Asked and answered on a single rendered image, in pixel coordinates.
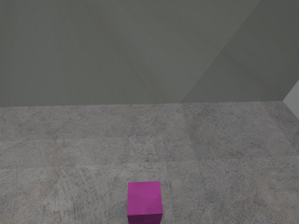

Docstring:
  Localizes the carton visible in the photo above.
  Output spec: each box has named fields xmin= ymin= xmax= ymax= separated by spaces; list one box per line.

xmin=127 ymin=181 xmax=164 ymax=224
